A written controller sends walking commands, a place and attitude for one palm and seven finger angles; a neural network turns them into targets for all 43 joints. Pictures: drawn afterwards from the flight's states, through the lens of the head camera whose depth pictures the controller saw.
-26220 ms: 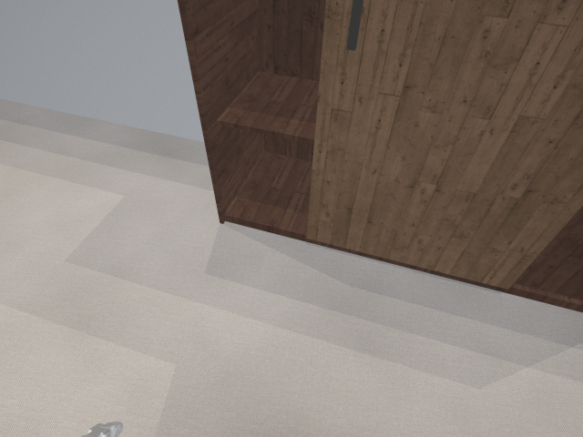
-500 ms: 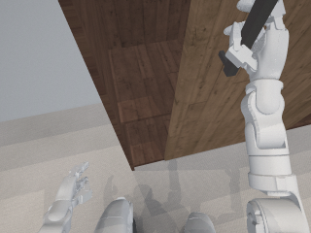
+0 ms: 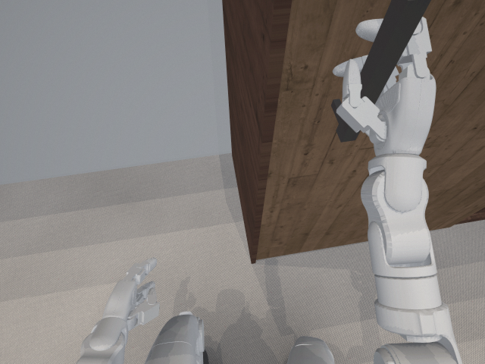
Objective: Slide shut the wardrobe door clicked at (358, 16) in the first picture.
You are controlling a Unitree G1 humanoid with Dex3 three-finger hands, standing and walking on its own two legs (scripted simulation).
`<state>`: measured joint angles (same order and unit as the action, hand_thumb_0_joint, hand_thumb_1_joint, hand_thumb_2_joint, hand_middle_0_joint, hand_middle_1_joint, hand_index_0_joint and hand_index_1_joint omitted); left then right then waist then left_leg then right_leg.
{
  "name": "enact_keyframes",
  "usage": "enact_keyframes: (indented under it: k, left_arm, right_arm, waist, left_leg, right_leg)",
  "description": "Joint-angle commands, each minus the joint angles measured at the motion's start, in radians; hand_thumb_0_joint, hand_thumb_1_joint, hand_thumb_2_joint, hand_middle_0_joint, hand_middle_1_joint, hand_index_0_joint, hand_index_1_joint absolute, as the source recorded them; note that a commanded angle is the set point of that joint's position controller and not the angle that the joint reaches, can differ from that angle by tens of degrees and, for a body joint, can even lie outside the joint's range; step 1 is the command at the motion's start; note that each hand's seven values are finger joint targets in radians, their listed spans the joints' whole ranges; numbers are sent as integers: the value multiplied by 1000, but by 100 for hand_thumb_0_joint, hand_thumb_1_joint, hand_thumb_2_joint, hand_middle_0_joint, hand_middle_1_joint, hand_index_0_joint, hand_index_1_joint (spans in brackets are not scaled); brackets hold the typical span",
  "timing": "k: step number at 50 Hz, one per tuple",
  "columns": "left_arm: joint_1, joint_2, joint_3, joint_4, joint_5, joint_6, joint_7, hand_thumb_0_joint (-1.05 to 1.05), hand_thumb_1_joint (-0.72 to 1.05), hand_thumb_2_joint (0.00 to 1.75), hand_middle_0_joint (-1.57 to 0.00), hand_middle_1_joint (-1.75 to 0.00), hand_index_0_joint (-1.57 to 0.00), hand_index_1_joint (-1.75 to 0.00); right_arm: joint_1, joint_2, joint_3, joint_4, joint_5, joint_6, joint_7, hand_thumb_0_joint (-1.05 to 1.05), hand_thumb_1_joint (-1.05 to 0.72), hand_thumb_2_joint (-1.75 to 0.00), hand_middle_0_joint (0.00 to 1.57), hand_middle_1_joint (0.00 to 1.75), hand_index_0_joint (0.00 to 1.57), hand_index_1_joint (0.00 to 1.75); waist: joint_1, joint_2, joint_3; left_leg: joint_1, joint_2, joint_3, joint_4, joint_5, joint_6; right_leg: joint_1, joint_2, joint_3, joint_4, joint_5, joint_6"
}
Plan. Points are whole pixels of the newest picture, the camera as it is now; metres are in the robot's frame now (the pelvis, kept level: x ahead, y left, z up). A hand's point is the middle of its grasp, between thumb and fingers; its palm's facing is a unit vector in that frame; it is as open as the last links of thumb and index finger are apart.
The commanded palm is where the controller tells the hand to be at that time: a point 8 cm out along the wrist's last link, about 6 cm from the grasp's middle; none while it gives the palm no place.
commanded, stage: step sideways, sliding the door along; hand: right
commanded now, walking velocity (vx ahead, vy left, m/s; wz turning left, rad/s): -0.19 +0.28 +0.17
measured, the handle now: (364, 69) +0.41 -0.17 +0.22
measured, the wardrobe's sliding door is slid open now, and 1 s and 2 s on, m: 0.00 0.00 0.00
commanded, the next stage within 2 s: stop walking and hold the door there in 0.42 s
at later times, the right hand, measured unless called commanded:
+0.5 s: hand (344, 94) +0.38 -0.14 +0.21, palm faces +0.52 +0.85 -0.06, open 6.5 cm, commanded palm +0.33 -0.10 +0.20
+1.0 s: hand (349, 97) +0.38 -0.15 +0.21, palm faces +0.58 +0.78 -0.23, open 6.4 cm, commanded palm +0.33 -0.18 +0.19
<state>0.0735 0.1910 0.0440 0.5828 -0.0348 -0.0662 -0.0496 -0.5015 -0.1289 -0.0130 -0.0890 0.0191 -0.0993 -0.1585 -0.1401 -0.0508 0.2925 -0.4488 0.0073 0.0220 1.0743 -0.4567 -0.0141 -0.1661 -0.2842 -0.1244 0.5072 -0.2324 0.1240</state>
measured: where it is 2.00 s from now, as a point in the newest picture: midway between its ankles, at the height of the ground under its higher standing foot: outside the picture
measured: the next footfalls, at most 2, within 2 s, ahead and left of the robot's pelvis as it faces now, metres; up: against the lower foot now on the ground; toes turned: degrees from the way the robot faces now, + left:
left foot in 0.12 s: +0.05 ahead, +0.22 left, +0.00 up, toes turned +5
right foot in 0.30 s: +0.03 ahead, -0.08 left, +0.00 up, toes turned -7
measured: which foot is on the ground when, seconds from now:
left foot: up 0.00-0.10, down 0.12-0.30, up 0.32-0.56, down 0.58-1.00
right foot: down 0.00-0.16, up 0.18-0.28, down 0.30-0.60, up 0.62-0.80, down 0.82-1.00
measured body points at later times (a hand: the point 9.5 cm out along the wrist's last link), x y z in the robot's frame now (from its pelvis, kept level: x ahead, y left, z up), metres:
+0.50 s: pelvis -0.01 +0.14 +0.00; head +0.06 +0.11 +0.44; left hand +0.16 +0.38 -0.10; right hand +0.35 -0.19 +0.21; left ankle +0.00 +0.28 -0.69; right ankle -0.01 -0.08 -0.73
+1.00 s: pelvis +0.00 +0.18 +0.00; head -0.04 +0.17 +0.45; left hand +0.06 +0.47 -0.08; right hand +0.34 -0.19 +0.22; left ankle -0.02 +0.30 -0.73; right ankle +0.05 +0.07 -0.74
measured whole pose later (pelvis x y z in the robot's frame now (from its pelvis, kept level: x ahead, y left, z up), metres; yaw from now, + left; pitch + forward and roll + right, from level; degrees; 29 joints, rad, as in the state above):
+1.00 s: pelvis +0.00 +0.18 +0.00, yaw +12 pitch -2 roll +0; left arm 0.28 0.28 0.00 0.69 -0.06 -0.07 0.10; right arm -0.23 -0.62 -0.60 0.50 0.02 -0.10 -0.16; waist 0.04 -0.01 -0.05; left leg -0.24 0.03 0.03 0.58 -0.34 0.00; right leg -0.21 -0.03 -0.09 0.44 -0.19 -0.01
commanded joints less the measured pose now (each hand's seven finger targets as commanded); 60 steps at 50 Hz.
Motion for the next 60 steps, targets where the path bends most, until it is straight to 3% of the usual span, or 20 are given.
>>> enact_keyframes:
  k: [1, 6, 9, 11, 13, 14, 15, 16, 20, 26, 27, 29, 30, 33, 38, 42, 44, 50, 55, 60]
  left_arm:
    - [-69, 128, 37, -160, -8, -41, 4, 0, 90, 90, -20, -30, -20, -30]
    - [-48, 109, 33, -143, -50, -61, 3, 0, 90, 90, -20, -30, -20, -30]
    - [-59, 118, 37, -107, -33, -46, 43, 0, 90, 90, -20, -30, -20, -30]
    - [-60, 82, 9, -99, -30, -52, 50, 0, 90, 90, -20, -30, -20, -30]
    - [-60, 87, -2, -73, -23, -51, 61, 0, 90, 90, -20, -30, -20, -30]
    - [-87, 116, 20, -94, -19, -46, 71, 0, 90, 90, -20, -30, -20, -30]
    - [-81, 145, 48, -123, -7, -46, 57, 0, 90, 90, -20, -30, -20, -30]
    - [-60, 145, 49, -130, -3, -48, 30, 0, 90, 90, -20, -30, -20, -30]
    - [-21, 160, 70, -100, -12, -63, 3, 0, 90, 90, -20, -30, -20, -30]
    - [24, 171, 44, -124, -34, -95, 8, 0, 90, 90, -20, -30, -20, -30]
    - [114, 267, 70, -30, -26, -67, 45, 0, 90, 90, -20, -30, -20, -30]
    - [92, 205, 44, -74, -24, -49, 58, 0, 90, 90, -20, -30, -20, -30]
    - [37, 159, 27, -96, -31, -54, 60, 0, 90, 90, -20, -30, -20, -30]
    - [17, 165, -7, -67, -30, -65, 90, 0, 90, 90, -20, -30, -20, -30]
    - [29, 195, -4, -17, -14, -51, 129, 0, 90, 90, -20, -30, -20, -30]
    - [39, 238, 13, -41, -24, -45, 132, 0, 90, 90, -20, -30, -20, -30]
    - [31, 219, 8, -39, -10, -49, 138, 0, 90, 90, -20, -30, -20, -30]
    - [95, 250, 0, -20, -18, -51, 155, 0, 90, 90, -20, -30, -20, -30]
    - [133, 259, 26, 5, -18, -50, 150, 0, 90, 90, -20, -30, -20, -30]
    - [124, 261, 14, 15, -12, -60, 156, 0, 90, 90, -20, -30, -20, -30]
  right_arm:
    - [-537, 76, 270, -317, -7, -128, 99, 0, -90, -90, 45, 140, 45, 140]
    - [-521, -95, 113, -285, -7, -140, 91, 0, -90, -90, 45, 140, 45, 140]
    - [-455, -263, -35, -249, 20, -98, 63, 0, -90, -90, 45, 140, 45, 140]
    - [-432, -214, -22, -327, 36, -92, 55, 0, -90, -90, 45, 140, 45, 140]
    - [-428, -207, -28, -398, 53, -101, 38, 0, -90, -90, 45, 140, 45, 140]
    - [-444, -231, -45, -431, 65, -112, 35, 0, -90, -90, 45, 140, 45, 140]
    - [-414, -195, -32, -430, 63, -121, 50, 0, -90, -90, 45, 140, 45, 140]
    - [-398, -165, -28, -386, 54, -128, 68, 0, -90, -90, 45, 140, 45, 140]
    - [-488, -192, -32, -318, 27, -110, 68, 0, -90, -90, 45, 140, 45, 140]
    - [-445, -255, -45, -235, 4, -72, 71, 0, -90, -90, 45, 140, 45, 140]
    - [-204, -928, -678, 228, -37, -82, 31, 0, -90, -90, 45, 140, 45, 140]
    - [-168, -894, -646, 241, -43, -71, 39, 0, -90, -90, 45, 140, 45, 140]
    - [-193, -862, -599, 189, -38, -75, 50, 0, -90, -90, 45, 140, 45, 140]
    - [-142, -823, -625, 159, -8, -74, 30, 0, -90, -90, 45, 140, 45, 140]
    - [21, -864, -723, 329, -15, -67, -4, 0, -90, -90, 45, 140, 45, 140]
    - [7, -755, -591, 278, 1, -78, 11, 0, -90, -90, 45, 140, 45, 140]
    - [26, -776, -595, 342, -14, -64, 10, 0, -90, -90, 45, 140, 45, 140]
    - [79, -850, -638, 438, -20, -58, -2, 0, -90, -90, 45, 140, 45, 140]
    - [54, -905, -692, 543, -13, -60, 1, 0, -90, -90, 45, 140, 45, 140]
    - [70, -876, -670, 543, -14, -75, 7, 0, -90, -90, 45, 140, 45, 140]
  waist:
    - [186, -250, -541]
    - [179, -110, -605]
    - [158, 413, -643]
    - [158, 289, -607]
    - [187, 143, -656]
    - [187, 12, -644]
    - [153, -191, -662]
    - [149, -179, -705]
    - [163, -388, -571]
    - [173, -372, -527]
    - [140, -300, -538]
    - [118, 0, -570]
    - [120, 181, -608]
    - [116, 178, -581]
    - [137, 249, -570]
    - [133, -200, -496]
    - [141, -341, -379]
    - [135, -78, -400]
    - [155, 149, -399]
    - [152, -22, -450]
  left_leg:
    - [65, 20, 50, -224, 65, -8]
    - [315, 33, 76, -638, 658, -18]
    - [485, 266, -295, -567, 1408, 145]
    - [517, 274, -251, -507, 1312, 158]
    - [533, 206, -117, -341, 1199, 87]
    - [364, 128, -36, -230, 962, 22]
    - [53, 44, 7, -139, 295, -24]
    - [20, 16, -63, -36, -105, -18]
    - [-41, 22, -30, -69, -6, 0]
    - [194, -8, 107, -503, 257, -3]
    - [206, -36, 122, -561, 351, -19]
    - [513, 90, 6, -682, 931, 32]
    - [631, 263, -249, -607, 1331, 146]
    - [469, 346, -302, -603, 1065, 206]
    - [442, 233, -149, -638, 754, 87]
    - [190, 42, -22, -477, 121, 26]
    - [155, 20, -35, -281, -19, 29]
    - [306, 52, 19, -700, 213, 9]
    - [156, 209, -228, -830, 96, 93]
    - [191, 93, -86, -682, 208, 38]
  right_leg:
    - [315, -170, -22, 53, 795, -198]
    - [254, -25, -28, 300, 509, -218]
    - [-126, 202, 60, 537, -375, -84]
    - [-173, 173, 130, 370, -388, -118]
    - [6, 115, 56, -99, 15, -119]
    - [233, 12, 91, -193, 518, -146]
    - [477, -202, 315, -99, 1068, -253]
    - [491, -286, 345, -51, 1187, -321]
    - [461, -195, 100, -17, 938, -279]
    - [352, -75, -28, 100, 811, -171]
    - [309, -50, -51, 128, 754, -176]
    - [28, 109, -43, 426, 361, -206]
    - [-198, 233, -29, 627, -282, -191]
    - [-229, 203, 207, 646, -365, -126]
    - [-56, 271, 74, -24, -44, -146]
    - [39, 36, 293, -224, 197, -208]
    - [-134, 9, 346, -382, -224, -254]
    - [-111, 118, 181, -173, -70, -194]
    - [-115, 232, 122, 61, -122, -159]
    - [-43, 155, 219, -126, 28, -186]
